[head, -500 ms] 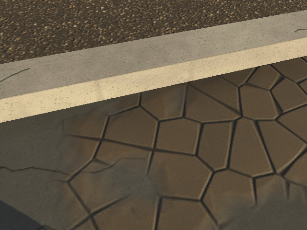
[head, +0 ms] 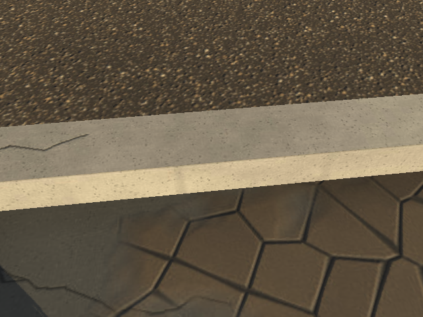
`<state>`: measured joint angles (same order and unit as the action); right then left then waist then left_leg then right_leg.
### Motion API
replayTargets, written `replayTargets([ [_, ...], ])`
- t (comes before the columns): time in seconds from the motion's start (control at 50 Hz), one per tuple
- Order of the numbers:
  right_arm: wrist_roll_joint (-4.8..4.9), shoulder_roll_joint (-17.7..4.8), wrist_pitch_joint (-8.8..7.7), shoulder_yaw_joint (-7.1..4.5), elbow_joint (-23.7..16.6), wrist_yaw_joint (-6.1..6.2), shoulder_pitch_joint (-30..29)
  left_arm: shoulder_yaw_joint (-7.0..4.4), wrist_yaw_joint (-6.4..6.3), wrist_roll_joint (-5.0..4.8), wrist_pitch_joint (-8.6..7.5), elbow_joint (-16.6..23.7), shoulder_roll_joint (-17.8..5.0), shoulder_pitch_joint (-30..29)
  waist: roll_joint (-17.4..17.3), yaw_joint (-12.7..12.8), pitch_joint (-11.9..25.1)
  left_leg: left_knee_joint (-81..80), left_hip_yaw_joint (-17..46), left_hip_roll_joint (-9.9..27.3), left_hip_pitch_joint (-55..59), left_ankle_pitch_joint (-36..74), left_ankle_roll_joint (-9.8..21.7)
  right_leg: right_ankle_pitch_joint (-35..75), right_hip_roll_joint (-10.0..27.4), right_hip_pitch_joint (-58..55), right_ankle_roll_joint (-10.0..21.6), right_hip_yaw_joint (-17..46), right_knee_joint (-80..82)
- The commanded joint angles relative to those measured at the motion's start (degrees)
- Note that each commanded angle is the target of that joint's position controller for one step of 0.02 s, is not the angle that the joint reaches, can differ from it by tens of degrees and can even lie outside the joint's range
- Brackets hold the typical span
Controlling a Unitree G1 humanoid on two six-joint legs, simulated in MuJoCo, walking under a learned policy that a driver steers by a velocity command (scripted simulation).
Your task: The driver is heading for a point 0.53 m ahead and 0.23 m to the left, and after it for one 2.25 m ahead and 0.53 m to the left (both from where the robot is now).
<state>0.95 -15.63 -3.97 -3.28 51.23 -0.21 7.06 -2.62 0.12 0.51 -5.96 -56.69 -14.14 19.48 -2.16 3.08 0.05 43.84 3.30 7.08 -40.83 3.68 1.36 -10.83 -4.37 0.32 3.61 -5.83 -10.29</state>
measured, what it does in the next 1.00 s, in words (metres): walks ahead, turning left: left foot, then right foot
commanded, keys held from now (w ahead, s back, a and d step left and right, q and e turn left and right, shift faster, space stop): w+q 1.00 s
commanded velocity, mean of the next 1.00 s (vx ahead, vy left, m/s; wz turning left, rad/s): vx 0.50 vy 0.00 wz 0.53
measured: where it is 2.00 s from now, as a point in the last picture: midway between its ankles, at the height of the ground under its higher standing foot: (123, 160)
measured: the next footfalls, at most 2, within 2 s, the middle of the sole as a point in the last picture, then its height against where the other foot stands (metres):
left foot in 0.20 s outside the picture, level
right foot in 0.68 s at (225, 291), level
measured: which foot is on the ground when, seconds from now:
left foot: up 0.00-0.18, down 0.20-0.68, up 0.70-1.00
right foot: down 0.00-0.22, up 0.24-0.66, down 0.68-1.00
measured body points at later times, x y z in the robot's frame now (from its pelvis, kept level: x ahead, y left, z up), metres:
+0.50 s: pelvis +0.30 +0.08 +0.00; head +0.33 +0.10 +0.45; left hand +0.39 +0.36 -0.12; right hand +0.40 -0.19 -0.12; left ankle +0.26 +0.14 -0.75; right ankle +0.46 -0.06 -0.68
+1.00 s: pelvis +0.57 +0.12 +0.00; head +0.60 +0.12 +0.45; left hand +0.43 +0.35 -0.12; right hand +0.85 -0.01 -0.12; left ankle +0.57 +0.28 -0.68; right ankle +0.57 +0.01 -0.75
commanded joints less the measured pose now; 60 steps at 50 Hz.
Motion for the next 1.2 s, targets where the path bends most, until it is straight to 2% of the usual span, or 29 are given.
replayTargets([
  [0.02,0.11,-1.45,-0.56,0.28,-4.64,-0.91,-5.64,-1.56,-0.77,-0.35,-0.63,2.36,-8.82,-0.64,3.67,0.29,-5.09,-5.93,-1.54,-1.17,1.99,5.08,0.35,10.3,16.5,4.38,6.56,3.1,6.4],
  [0.1,0.27,-1.57,-0.66,0.62,-8.35,-2.6,-10.21,-1.9,-0.85,-0.72,1.1,1.17,-9.45,1.66,3.41,1.34,-5.99,-9.88,-3.27,-2.22,-1.69,-2.06,2.25,17.31,19.59,-6.24,5.52,0.7,1.24],
  [0.14,0.27,-2.9,-0.67,0.11,-9.65,-3.41,-9.07,-2.33,-1.15,-0.89,2.04,1.9,-10.96,0.17,5.16,-0.39,-4.2,-10.42,-6.49,-4.61,2.34,-8.62,3.98,33.51,20.17,-8.63,4.31,-1.04,-4.95],
  [0.18,0.34,-6.37,-0.43,-1.96,-8.16,-3.54,1.32,-2.61,-1.79,-0.68,3.18,3.06,-12.14,-1.42,6.97,-6.34,2.85,-11.18,-10.11,-9.51,17.21,-11.5,6.52,52.56,18.81,-7.22,2.29,-3.77,-20.71],
  [0.2,0.52,-10.41,-0.21,-4.06,-5.83,-2.86,11.33,-2.19,-2.17,-0.45,3.35,4.08,-11.55,-1.46,5.18,-10.81,8.26,-12.96,-6.12,-9.27,33.29,-9.48,9.09,47.42,16.51,1.8,0.15,-4.78,-34.78],
  [0.22,0.25,-17.18,0.37,-6.04,-5.15,-1.7,18.32,-0.4,-1.49,0.62,1.98,6.71,-6.39,2.13,-6.49,-9.97,15.87,-14.25,20.04,5.22,56.1,-14.74,17.9,19.21,9.12,25.71,-3.71,-5.17,-57.39],
  [0.24,0.42,-15.94,0.15,-5.12,-5.96,-1.7,17.62,0.7,-0.45,0.28,-0.7,7.48,-4.14,1.79,-9.84,-8.22,22.21,-25.25,45.67,13.42,65.28,-18.73,24.27,-21.11,0.1,39.74,-4.49,6.48,-69.54],
  [0.26,-0.21,-11.75,-0.06,-3.91,-6.03,-1.53,16.87,-0.68,0.43,-1.99,-2.67,9.16,-8.93,-4.32,-6.67,-10.11,17.52,-26.56,38.71,11.25,63.15,-19.22,20.58,-18.48,4.3,46.01,-2.67,12.37,-71.64],
  [0.28,-0.2,-9.26,-0.32,-3.33,-6.7,-1.33,13.59,-0.6,0.57,-2.79,-3.59,10.29,-9.25,-7.64,-3.03,-9.0,10.92,-26.7,29.46,8.78,55.03,-15.64,18.07,-13.47,7.07,46.68,-1.49,11.37,-68.17],
  [0.32,-0.64,-5.82,-0.51,-2.2,-8.97,-1.32,6.34,-1.46,-0.32,-0.83,-3.05,9.89,-9.36,-8.23,2.36,-4.06,4.04,-29.27,18.99,4.27,38.62,-5.95,15.23,-7.68,10.97,39.39,-2.05,10.67,-57.58],
  [0.34,-2.66,-8.05,0.37,-2.59,-6.06,-0.61,8.03,0.16,0.31,4.56,0.12,9.69,-5.71,-5.64,3.48,-1.63,0.96,-29.16,14.64,2.51,30.66,3.15,13.3,-6.83,11.48,32.69,-3.38,7.97,-54.98],
  [0.36,-2.58,-8.33,0.31,-2.72,-6.25,-0.53,9.09,0.34,0.72,4.88,1.84,9.87,-4.47,-4.16,2.58,-1.08,1.29,-29.1,12.05,0.89,27.55,8.75,13.92,-6.73,10.68,30.13,-4.39,6.58,-54.29],
  [0.42,-1.56,-9.2,0.12,-2.98,-6.1,-0.76,10.05,0.42,1.22,2.82,3.66,12.39,-5.53,-7.2,-1.57,-1.26,0.56,-31.51,10.32,-1.19,24.85,4.79,14.11,-1.65,10.73,31.08,-6.54,5.24,-46.99],
  [0.56,-1.78,-10.15,0.71,-3.82,-4.78,-0.64,16.04,1.0,1.55,1.41,2.6,17.37,-6.24,-20.43,-2.14,-7.2,-1.51,-29.88,14.67,-0.93,33.2,-2.89,11.54,9.32,7.99,31.65,-6.67,6.36,-26.1],
  [0.62,-2.18,-11.08,0.58,-4.08,-5.74,-0.07,13.7,0.27,1.21,1.31,1.8,17.33,-8.33,-16.87,-2.66,-4.77,-0.48,-25.25,18.17,0.53,33.65,-0.23,8.82,5.06,6.65,23.52,-4.95,7.59,-21.15],
  [0.66,-2.08,-11.05,0.37,-3.92,-6.11,-0.13,11.83,-0.64,0.26,1.49,0.7,14.7,-9.95,-6.92,-0.5,0.29,2.51,-14.94,17.49,-2.74,30.72,4.1,6.69,1.41,5.16,10.1,-3.18,6.92,-16.12],
  [0.68,-1.6,-7.85,-0.13,-2.89,-6.84,-0.57,12.24,-1.6,-0.65,2.53,-0.12,13.78,-13.44,0.51,5.93,3.27,8.38,-0.6,12.81,-7.51,26.74,0.22,5.02,-5.8,13.15,-0.33,-0.9,14.84,-12.54],
  [0.7,0.17,-2.52,-0.31,-1.61,-8.98,-0.46,16.67,-2.93,-1.24,3.58,0.35,14.21,-19.49,3.82,19.16,1.78,13.81,14.72,4.47,-16.26,10.79,-27.89,2.83,-14.51,28.08,-14.13,4.02,37.58,-6.33],
  [0.72,-1.61,-5.98,0.52,-1.65,-8.22,-0.12,18.41,-3.28,-1.1,2.5,1.45,13.6,-18.03,1.27,18.5,-1.06,12.2,21.72,2.95,-12.89,3.57,-34.89,3.45,-22.87,30.61,-10.9,6.73,49.27,-2.6],
  [0.74,-2.24,-8.0,1.31,-1.99,-6.78,-0.29,16.11,-1.97,-0.76,2.05,1.8,15.05,-12.07,-2.37,8.82,-1.4,5.55,23.54,3.67,-9.15,3.5,-29.84,3.64,-26.03,28.05,-4.37,5.97,41.7,-2.08],
  [0.76,-2.31,-7.69,1.54,-1.94,-6.78,-1.01,12.96,-1.2,-0.51,1.71,1.77,15.01,-8.85,-4.77,5.23,-1.55,1.28,21.94,2.71,-7.47,4.71,-25.61,3.09,-18.01,24.72,0.79,4.88,32.56,-1.55],
  [0.78,-2.64,-6.88,1.91,-1.84,-6.96,-1.52,11.56,-0.76,-0.55,1.67,1.58,14.59,-7.51,-5.15,6.53,-1.91,-0.4,19.94,2.18,-5.82,6.04,-23.46,2.54,-8.74,22.27,3.36,3.68,25.02,-0.93],
  [0.86,-3.11,-4.65,3.32,-1.11,-7.69,-2.67,8.91,-0.84,-0.2,0.89,-0.12,12.06,-7.44,-1.61,8.33,-2.54,-0.05,19.9,0.31,-4.68,5.55,-18.45,1.17,16.2,19.65,2.67,3.2,11.65,-1.46],
  [1.02,-2.89,-1.58,2.85,1.09,-12.76,-4.38,-6.79,-1.15,-0.3,0.65,-0.09,9.39,-7.9,0.64,7.83,-0.79,-3.41,-0.57,-6.48,-4.36,6.71,-6.21,0.58,25.06,17.44,2.79,2.79,-2.67,-0.13],
  [1.08,-3.85,-1.41,2.8,1.57,-13.55,-4.08,-9.28,-1.14,-0.77,0.67,0.58,7.73,-8.59,3.35,7.26,-0.38,-3.33,-7.1,-8.75,-6.33,10.96,-9.3,2.9,34.79,18.5,0.19,1.94,-4.14,-3.62],
  [1.12,-4.27,-1.86,2.46,1.53,-12.32,-3.1,-6.24,-1.01,-0.93,0.64,1.16,6.12,-9.54,4.65,8.81,-2.02,-1.41,-9.99,-9.1,-9.33,16.18,-13.87,5.36,49.55,19.44,-2.59,2.02,-3.9,-9.22],
  [1.16,-4.99,-3.28,1.11,0.8,-7.75,-2.1,5.72,-0.37,-0.85,0.07,1.92,5.45,-9.24,3.67,7.13,-7.91,4.86,-18.7,-8.78,-11.52,31.67,-9.61,8.25,50.85,17.82,-0.38,1.39,-4.98,-24.22],
  [1.18,-6.09,-6.84,0.55,-0.26,-5.5,-1.24,14.01,0.45,-0.78,-0.38,1.82,6.92,-7.48,3.16,2.96,-11.31,11.33,-18.24,-0.58,-2.44,47.5,-4.29,9.86,32.19,15.64,10.52,0.48,-4.45,-37.71],
  [1.2,-5.87,-13.19,0.76,-1.67,-5.46,-0.41,15.66,2.09,0.18,-1.73,2.08,9.23,-0.46,8.89,-12.27,-8.16,19.73,-18.22,25.09,18.47,65.41,11.02,18.38,-20.95,4.82,31.74,-2.21,-4.19,-59.69],
])
Keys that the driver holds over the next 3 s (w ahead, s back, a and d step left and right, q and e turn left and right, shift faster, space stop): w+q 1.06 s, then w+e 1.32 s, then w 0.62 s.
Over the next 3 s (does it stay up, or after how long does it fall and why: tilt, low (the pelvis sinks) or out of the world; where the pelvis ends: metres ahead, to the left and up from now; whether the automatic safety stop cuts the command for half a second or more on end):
stays up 1.62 0.36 0.16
